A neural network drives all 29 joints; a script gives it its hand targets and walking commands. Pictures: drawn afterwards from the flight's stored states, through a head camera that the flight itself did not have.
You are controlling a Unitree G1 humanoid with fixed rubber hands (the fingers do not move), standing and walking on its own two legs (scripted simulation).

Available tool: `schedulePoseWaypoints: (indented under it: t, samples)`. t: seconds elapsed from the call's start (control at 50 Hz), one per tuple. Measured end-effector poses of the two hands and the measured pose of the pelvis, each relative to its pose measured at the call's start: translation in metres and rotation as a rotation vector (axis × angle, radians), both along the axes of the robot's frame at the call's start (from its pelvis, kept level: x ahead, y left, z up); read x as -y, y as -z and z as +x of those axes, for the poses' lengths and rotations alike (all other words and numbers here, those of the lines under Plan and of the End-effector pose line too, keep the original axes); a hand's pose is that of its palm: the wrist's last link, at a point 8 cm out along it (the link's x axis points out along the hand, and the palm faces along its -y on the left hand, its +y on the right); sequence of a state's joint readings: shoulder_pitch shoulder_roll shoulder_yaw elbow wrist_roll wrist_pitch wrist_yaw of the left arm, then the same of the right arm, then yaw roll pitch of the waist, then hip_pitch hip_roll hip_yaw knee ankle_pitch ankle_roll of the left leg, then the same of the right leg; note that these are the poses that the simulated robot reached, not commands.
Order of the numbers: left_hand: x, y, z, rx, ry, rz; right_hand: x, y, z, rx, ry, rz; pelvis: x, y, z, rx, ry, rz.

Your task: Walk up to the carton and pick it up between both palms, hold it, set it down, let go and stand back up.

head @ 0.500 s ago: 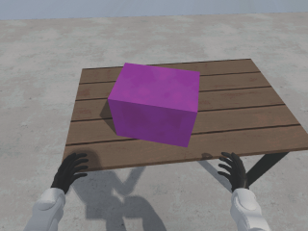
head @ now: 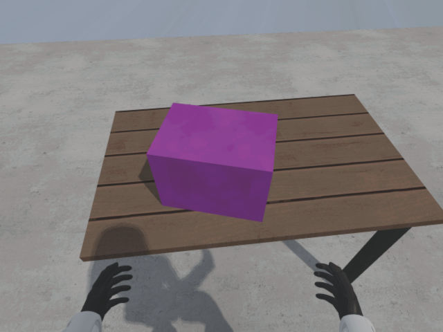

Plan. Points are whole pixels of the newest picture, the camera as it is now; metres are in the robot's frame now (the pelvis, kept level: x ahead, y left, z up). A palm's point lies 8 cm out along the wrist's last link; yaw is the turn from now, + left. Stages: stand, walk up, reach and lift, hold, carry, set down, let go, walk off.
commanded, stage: set down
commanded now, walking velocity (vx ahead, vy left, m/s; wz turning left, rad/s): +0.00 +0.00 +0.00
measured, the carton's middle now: (217, 162) +0.50 +0.04 -0.02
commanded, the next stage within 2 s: let go in 0.34 s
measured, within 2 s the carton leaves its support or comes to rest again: neither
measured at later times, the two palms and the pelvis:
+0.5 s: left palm out of the picture +0.14 +0.22 -0.08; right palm out of the picture +0.14 -0.22 -0.09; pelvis +0.00 -0.01 +0.00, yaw -1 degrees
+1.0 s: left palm out of the picture +0.12 +0.24 -0.09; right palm out of the picture +0.11 -0.24 -0.11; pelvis +0.00 +0.00 +0.00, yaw +0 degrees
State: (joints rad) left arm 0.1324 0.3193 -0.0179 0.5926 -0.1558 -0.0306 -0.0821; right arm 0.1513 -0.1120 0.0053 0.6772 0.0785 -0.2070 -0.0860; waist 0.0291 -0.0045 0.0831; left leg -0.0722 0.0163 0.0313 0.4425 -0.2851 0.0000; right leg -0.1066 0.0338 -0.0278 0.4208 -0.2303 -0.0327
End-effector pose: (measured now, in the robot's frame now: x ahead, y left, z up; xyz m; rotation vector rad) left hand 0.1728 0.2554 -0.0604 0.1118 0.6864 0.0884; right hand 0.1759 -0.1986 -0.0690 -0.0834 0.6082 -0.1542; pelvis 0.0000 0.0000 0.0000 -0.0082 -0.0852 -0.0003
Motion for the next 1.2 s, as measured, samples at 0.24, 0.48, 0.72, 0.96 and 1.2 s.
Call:
schedulePoseWaypoints:
  t: [0.24, 0.48, 0.72, 0.96, 1.2]
  samples:
    - [0.015, 0.014, -0.018, -0.102, -0.014, 0.027, 0.008, 0.01, -0.02, -0.093, -0.044, -0.023, 0.004, -0.002, -0.002, -0.002, 0.003, 0.004]
    - [0.029, 0.023, -0.033, -0.192, -0.018, 0.063, 0.021, 0.019, -0.038, -0.167, -0.081, -0.035, 0.006, -0.003, -0.004, -0.015, 0.008, 0.004]
    - [0.042, 0.022, -0.02, -0.156, -0.003, 0.06, 0.04, 0.013, -0.046, -0.152, -0.072, -0.067, 0.01, -0.002, -0.008, -0.019, 0.013, 0.011]
    - [0.027, 0.025, -0.045, -0.158, 0.002, 0.093, 0.04, 0.034, -0.063, -0.295, -0.044, -0.059, 0.003, 0.001, -0.005, -0.039, -0.001, 0.004]
    - [-0.008, 0.035, -0.128, -0.293, -0.1, 0.144, 0.039, 0.055, -0.113, -0.426, -0.04, -0.046, -0.004, 0.0, -0.014, -0.016, -0.019, 0.009]
